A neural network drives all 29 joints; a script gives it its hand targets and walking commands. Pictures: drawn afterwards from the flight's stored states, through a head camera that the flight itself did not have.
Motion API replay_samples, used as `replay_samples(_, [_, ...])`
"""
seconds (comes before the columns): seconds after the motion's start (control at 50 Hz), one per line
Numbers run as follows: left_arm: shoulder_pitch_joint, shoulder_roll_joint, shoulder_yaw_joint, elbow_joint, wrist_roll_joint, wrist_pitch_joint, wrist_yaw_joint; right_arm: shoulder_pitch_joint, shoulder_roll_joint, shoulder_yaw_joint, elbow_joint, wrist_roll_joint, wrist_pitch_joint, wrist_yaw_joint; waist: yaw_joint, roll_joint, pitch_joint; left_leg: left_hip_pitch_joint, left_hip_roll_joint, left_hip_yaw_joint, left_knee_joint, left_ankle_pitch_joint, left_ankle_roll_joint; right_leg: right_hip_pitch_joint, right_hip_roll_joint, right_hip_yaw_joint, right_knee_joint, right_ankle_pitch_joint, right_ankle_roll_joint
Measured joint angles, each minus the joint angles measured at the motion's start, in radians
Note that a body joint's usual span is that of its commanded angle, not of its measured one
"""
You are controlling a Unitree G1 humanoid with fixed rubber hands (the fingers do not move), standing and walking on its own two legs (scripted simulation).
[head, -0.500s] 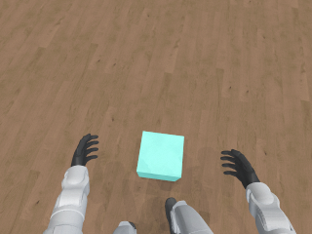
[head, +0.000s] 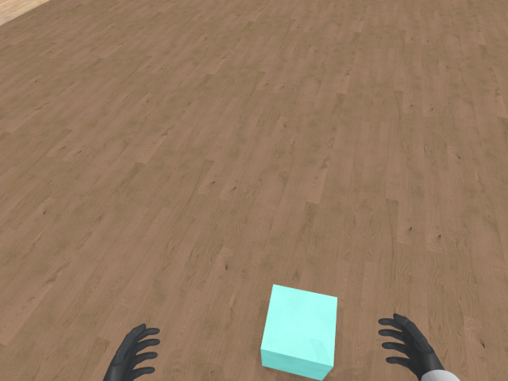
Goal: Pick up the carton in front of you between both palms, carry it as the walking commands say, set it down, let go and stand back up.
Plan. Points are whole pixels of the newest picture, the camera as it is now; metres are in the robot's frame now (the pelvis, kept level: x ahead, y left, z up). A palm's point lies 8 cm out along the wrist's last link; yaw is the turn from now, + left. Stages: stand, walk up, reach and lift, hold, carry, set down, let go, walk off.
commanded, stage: let go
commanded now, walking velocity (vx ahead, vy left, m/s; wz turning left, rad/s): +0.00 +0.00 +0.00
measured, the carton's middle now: (297, 333) +0.37 -0.10 -0.65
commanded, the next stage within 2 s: stand in 0.34 s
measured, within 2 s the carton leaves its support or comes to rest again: neither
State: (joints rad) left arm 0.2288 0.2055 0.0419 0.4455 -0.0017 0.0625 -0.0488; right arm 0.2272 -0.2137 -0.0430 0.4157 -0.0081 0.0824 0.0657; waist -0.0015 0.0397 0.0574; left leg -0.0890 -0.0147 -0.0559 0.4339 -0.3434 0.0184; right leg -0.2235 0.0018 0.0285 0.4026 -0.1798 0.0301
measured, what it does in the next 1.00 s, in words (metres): stands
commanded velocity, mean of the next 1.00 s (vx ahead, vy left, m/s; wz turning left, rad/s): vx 0.00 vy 0.00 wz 0.00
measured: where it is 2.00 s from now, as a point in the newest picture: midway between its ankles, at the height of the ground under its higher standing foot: outside the picture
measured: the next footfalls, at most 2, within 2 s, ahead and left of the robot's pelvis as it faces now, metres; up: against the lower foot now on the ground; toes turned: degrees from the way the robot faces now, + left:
none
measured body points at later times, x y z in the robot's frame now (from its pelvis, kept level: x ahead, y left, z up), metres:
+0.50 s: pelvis -0.01 -0.02 -0.01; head -0.01 -0.05 +0.44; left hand +0.14 +0.25 -0.09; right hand +0.14 -0.29 -0.11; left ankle -0.07 +0.11 -0.74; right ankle +0.02 -0.14 -0.74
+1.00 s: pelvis -0.01 -0.04 -0.01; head +0.00 -0.06 +0.44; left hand +0.10 +0.24 -0.11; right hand +0.10 -0.33 -0.13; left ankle -0.07 +0.11 -0.74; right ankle +0.02 -0.14 -0.74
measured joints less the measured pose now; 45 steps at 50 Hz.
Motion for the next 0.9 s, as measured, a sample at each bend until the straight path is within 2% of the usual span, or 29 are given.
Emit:
replay_samples(0.04, [0.007, 0.003, -0.004, -0.008, -0.004, 0.011, -0.005, -0.001, 0.000, -0.004, 0.001, -0.006, 0.011, 0.002, 0.003, 0.002, 0.008, 0.019, -0.002, -0.001, -0.004, 0.000, 0.002, 0.018, -0.002, 0.000, -0.002, -0.002, 0.002])
replay_samples(0.14, [0.007, 0.004, -0.021, 0.019, -0.023, -0.004, 0.018, -0.009, -0.021, 0.004, -0.012, -0.021, 0.074, -0.027, 0.004, 0.001, 0.001, 0.017, 0.001, 0.006, 0.034, -0.022, -0.001, 0.010, 0.003, 0.005, 0.042, -0.024, -0.001])
replay_samples(0.34, [-0.018, -0.008, -0.021, 0.036, -0.011, 0.016, 0.024, 0.005, -0.036, 0.011, -0.032, -0.007, 0.122, -0.053, -0.002, -0.002, 0.001, 0.022, 0.020, 0.011, 0.050, -0.027, -0.020, 0.005, 0.023, 0.007, 0.071, -0.030, -0.019])
replay_samples(0.46, [-0.029, 0.025, 0.012, 0.196, 0.031, -0.028, 0.055, -0.001, -0.069, -0.011, 0.128, -0.007, -0.017, -0.055, -0.001, 0.014, -0.039, -0.027, 0.014, 0.003, 0.092, -0.043, -0.029, -0.054, 0.018, 0.000, 0.140, -0.062, -0.029])
replay_samples(0.54, [-0.017, 0.055, 0.036, 0.251, 0.037, -0.050, 0.057, 0.015, -0.091, -0.019, 0.197, -0.013, -0.061, -0.060, 0.005, 0.028, -0.043, -0.034, 0.015, -0.005, 0.099, -0.047, -0.034, -0.062, 0.018, -0.008, 0.155, -0.072, -0.035])
replay_samples(0.9, [-0.033, 0.058, 0.021, 0.360, 0.028, -0.068, 0.075, 0.031, -0.112, -0.004, 0.326, -0.012, -0.087, -0.095, 0.009, 0.017, -0.018, -0.011, 0.024, -0.028, 0.071, -0.030, -0.055, -0.044, 0.022, -0.033, 0.151, -0.074, -0.055])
